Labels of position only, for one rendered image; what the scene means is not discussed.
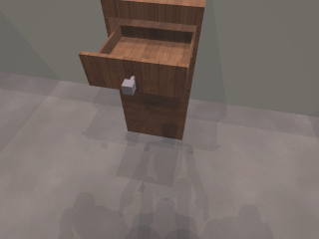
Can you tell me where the cabinet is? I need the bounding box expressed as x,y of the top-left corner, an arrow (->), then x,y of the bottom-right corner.
100,0 -> 206,140

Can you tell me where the drawer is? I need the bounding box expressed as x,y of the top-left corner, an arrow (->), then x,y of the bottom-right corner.
79,24 -> 195,99

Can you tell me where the handle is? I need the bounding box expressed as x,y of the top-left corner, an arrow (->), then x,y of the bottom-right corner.
121,76 -> 137,96

